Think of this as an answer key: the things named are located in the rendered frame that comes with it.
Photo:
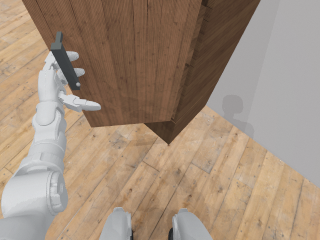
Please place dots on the handle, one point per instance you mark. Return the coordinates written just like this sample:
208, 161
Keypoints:
64, 62

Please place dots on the robot right thigh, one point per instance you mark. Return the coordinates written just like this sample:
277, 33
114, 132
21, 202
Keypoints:
187, 226

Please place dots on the cupboard door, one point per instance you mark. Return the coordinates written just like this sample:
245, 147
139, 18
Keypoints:
133, 53

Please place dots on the robot left upper arm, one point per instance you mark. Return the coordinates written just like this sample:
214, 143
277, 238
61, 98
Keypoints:
30, 204

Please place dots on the robot left thigh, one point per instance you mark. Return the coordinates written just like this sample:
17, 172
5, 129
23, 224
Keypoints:
118, 226

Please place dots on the robot thigh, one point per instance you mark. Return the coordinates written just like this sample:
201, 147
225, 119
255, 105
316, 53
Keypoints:
118, 226
187, 226

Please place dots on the left robot forearm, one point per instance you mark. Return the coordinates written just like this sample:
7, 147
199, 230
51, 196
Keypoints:
48, 147

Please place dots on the left robot hand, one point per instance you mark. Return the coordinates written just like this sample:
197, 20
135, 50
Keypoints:
50, 83

